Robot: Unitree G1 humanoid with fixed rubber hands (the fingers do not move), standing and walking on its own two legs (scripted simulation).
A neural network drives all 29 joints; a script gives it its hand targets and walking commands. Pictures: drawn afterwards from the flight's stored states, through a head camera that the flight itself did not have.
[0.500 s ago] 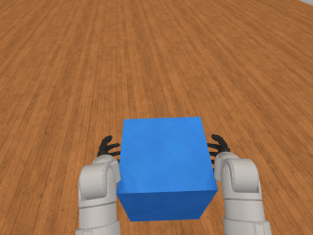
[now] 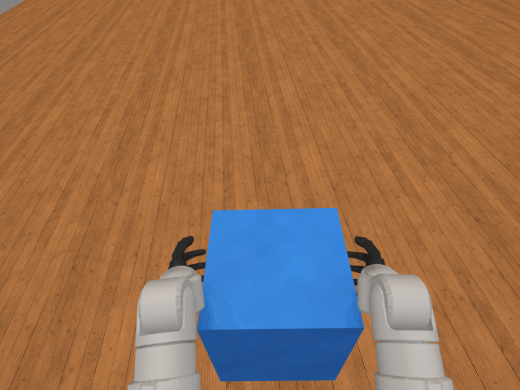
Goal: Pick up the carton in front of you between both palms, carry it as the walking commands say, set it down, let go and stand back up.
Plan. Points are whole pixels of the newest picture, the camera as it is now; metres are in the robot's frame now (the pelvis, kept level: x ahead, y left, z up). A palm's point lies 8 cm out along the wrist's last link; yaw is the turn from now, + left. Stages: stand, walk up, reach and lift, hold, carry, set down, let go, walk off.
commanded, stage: carry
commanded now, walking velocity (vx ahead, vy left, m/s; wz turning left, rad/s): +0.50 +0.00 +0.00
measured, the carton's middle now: (276, 298) +0.31 +0.01 -0.04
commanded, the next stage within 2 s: none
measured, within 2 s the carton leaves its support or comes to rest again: neither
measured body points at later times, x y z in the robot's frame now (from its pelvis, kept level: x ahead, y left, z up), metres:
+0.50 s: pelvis +0.32 +0.06 +0.00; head +0.33 +0.07 +0.45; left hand +0.63 +0.19 +0.07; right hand +0.61 -0.10 +0.07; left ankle +0.33 +0.13 -0.74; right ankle +0.28 -0.08 -0.66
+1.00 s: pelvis +0.65 -0.01 +0.00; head +0.67 -0.03 +0.45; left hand +0.95 +0.13 +0.06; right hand +0.94 -0.16 +0.04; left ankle +0.62 +0.13 -0.67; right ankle +0.66 -0.08 -0.74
